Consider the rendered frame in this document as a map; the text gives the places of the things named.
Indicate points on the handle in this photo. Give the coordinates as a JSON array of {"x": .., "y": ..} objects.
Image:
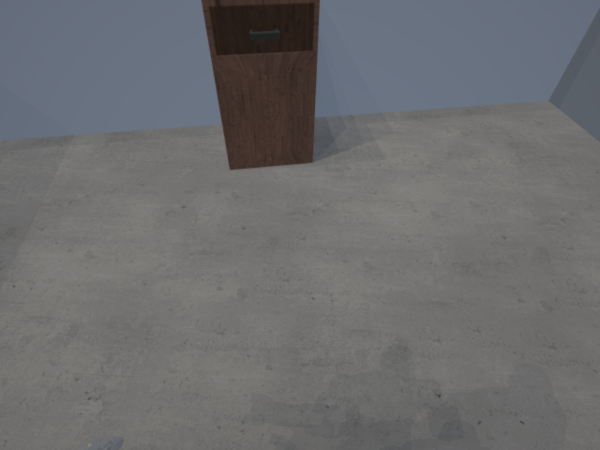
[{"x": 263, "y": 35}]

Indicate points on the drawer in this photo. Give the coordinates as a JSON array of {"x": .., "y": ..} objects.
[{"x": 231, "y": 25}]

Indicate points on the cabinet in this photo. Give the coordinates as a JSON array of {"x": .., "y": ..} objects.
[{"x": 266, "y": 100}]

